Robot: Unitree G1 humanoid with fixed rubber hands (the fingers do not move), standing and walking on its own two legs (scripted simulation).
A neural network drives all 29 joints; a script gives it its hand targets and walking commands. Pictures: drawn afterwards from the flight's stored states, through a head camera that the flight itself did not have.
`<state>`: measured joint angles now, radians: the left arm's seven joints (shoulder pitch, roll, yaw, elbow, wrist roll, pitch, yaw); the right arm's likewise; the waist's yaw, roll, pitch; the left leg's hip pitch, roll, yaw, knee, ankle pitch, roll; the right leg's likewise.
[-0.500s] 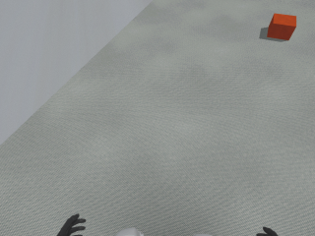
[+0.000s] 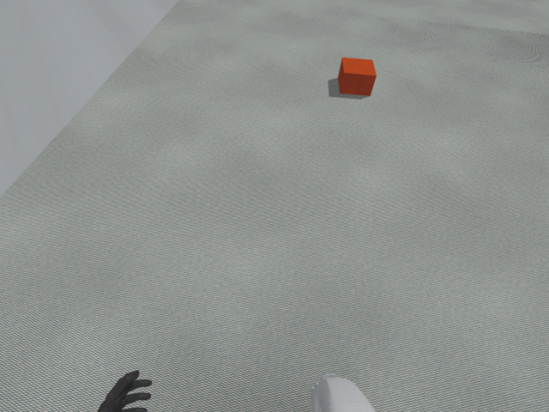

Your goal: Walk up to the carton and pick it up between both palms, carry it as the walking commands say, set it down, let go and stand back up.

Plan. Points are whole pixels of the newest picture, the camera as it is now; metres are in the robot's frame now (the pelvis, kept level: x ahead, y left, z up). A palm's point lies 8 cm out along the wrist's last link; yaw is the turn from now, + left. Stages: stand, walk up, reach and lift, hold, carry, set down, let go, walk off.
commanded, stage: walk up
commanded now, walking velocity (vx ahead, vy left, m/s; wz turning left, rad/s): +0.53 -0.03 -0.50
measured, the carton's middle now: (356, 76) +2.24 -0.72 -0.70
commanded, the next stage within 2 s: none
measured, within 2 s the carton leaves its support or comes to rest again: neither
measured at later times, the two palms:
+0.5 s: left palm (150, 314) +0.31 +0.22 -0.13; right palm (419, 271) +0.37 -0.30 -0.10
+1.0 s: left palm (232, 156) +0.74 +0.08 -0.12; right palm (423, 272) +0.37 -0.31 -0.11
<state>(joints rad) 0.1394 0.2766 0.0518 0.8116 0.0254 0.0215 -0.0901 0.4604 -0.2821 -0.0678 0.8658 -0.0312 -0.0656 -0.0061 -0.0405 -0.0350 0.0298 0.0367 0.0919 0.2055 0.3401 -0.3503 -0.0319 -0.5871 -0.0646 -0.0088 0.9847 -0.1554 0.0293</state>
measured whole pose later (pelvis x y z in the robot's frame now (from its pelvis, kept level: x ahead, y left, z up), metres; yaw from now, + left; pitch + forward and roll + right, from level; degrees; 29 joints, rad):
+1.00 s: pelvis +0.53 -0.09 +0.00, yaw -15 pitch +0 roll +0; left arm 0.05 0.23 0.03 0.89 0.02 0.01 -0.10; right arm 0.50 -0.21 -0.08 0.97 -0.02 -0.06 -0.01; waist -0.08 -0.04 0.06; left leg 0.00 0.15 0.23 0.36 -0.33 -0.09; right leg -0.48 -0.10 -0.09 0.61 -0.17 0.03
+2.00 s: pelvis +1.03 -0.31 -0.02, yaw -15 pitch +1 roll +0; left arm 0.07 0.20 0.04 0.93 0.03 -0.06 -0.05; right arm 0.46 -0.23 -0.06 1.04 -0.04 -0.05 0.01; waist -0.06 0.01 0.04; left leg -0.09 0.15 0.12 0.63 -0.47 -0.04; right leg -0.41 -0.09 -0.14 0.58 -0.18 -0.01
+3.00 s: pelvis +1.54 -0.49 -0.01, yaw -15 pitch +0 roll +1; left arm 0.19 0.22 0.04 0.97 0.04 -0.07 -0.03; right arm 0.30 -0.26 -0.06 0.99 -0.03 -0.05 0.02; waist -0.02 0.04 0.05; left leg -0.29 0.11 0.03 1.08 -0.44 0.00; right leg -0.34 -0.07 -0.13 0.58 -0.24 -0.02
